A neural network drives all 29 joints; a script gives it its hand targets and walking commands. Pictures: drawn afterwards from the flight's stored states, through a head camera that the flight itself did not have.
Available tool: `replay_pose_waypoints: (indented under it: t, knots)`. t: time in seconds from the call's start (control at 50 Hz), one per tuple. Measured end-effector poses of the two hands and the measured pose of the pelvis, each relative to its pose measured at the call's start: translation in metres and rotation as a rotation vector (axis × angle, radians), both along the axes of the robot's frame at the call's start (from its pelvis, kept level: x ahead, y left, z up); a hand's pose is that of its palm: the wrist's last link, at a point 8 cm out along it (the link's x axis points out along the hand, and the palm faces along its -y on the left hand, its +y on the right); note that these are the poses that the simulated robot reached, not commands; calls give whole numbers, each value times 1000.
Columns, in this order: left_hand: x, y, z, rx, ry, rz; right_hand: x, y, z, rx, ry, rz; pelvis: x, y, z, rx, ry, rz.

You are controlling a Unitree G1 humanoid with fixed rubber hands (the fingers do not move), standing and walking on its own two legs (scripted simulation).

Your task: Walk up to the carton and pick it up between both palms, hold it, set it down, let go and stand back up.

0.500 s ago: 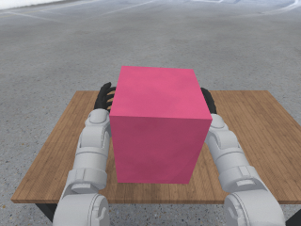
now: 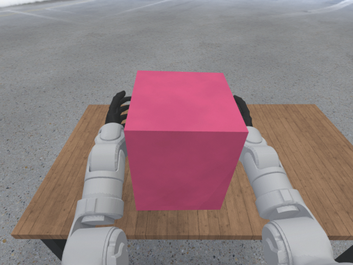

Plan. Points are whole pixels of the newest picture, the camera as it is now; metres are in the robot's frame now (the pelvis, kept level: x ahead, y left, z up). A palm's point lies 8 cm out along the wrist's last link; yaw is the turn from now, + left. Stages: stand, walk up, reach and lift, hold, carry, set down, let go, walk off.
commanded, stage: reach and lift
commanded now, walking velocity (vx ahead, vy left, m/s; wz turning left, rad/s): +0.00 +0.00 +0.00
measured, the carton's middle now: (179, 141) +0.38 +0.00 +0.14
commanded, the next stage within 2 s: hold in 0.44 s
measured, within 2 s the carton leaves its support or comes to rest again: neither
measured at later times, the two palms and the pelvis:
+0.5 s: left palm (112, 124) +0.38 +0.15 +0.20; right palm (242, 124) +0.39 -0.14 +0.18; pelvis +0.00 +0.00 +0.00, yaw +0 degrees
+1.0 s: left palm (107, 121) +0.36 +0.15 +0.22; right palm (244, 121) +0.37 -0.14 +0.20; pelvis -0.01 +0.00 +0.00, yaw +0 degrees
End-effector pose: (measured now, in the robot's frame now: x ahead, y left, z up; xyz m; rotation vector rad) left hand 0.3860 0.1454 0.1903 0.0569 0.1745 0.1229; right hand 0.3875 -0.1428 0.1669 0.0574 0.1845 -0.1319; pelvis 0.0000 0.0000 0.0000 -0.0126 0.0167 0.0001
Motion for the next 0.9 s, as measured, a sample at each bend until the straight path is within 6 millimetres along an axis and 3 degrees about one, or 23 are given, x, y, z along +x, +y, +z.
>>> replay_pose_waypoints:
  t: [0.62,0.9]
  knots:
    - [-7,4,13,-6,-11,18,-1,4,17,8,-14,13,-1,0,0,0,-7,0]
    - [-19,6,26,-8,-21,25,-11,6,30,14,-25,17,-4,0,0,-1,-35,1]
